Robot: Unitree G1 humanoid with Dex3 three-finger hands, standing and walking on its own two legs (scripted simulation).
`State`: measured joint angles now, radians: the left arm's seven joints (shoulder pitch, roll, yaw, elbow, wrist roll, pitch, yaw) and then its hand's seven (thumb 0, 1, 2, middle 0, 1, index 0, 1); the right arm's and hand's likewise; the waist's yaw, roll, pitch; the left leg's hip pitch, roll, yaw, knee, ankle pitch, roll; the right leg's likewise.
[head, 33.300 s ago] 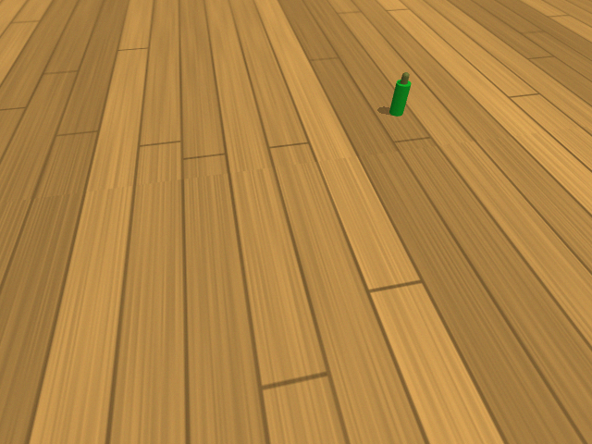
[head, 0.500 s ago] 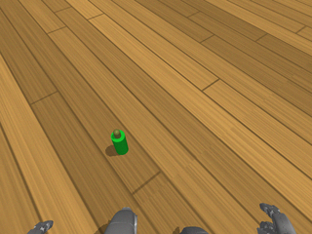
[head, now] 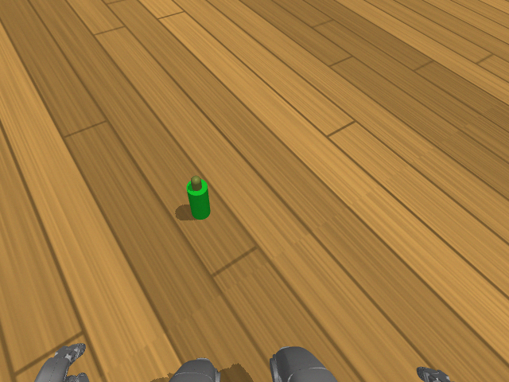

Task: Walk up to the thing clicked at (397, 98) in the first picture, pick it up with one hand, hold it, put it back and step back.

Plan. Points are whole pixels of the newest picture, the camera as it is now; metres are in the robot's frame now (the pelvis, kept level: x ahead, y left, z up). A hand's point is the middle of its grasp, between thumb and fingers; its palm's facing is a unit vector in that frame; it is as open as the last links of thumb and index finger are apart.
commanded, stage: step back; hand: left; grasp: from the side
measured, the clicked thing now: (198, 196) +0.82 +0.22 -0.63
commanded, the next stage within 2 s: stand in 1.36 s
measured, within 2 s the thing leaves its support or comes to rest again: neither
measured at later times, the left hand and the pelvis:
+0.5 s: hand out of the picture -0.08 +0.27 -0.15, palm faces +0.06 -0.90 -0.42, open 7.4 cm; pelvis -0.15 -0.02 -0.01, yaw +3 degrees
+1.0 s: hand out of the picture -0.10 +0.26 -0.15, palm faces +0.05 -0.94 -0.34, open 7.4 cm; pelvis -0.15 -0.01 +0.00, yaw +3 degrees
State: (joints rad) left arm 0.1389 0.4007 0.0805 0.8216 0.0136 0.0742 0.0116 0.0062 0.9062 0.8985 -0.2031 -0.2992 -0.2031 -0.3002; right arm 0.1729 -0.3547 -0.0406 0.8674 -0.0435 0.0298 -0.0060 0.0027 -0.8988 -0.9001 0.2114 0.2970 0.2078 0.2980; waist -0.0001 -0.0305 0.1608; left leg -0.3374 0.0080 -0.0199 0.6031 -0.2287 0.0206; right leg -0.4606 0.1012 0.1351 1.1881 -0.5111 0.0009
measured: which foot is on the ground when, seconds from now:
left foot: down 0.00-0.16, up 0.18-0.44, down 0.46-1.00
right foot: up 0.00-0.12, down 0.14-1.00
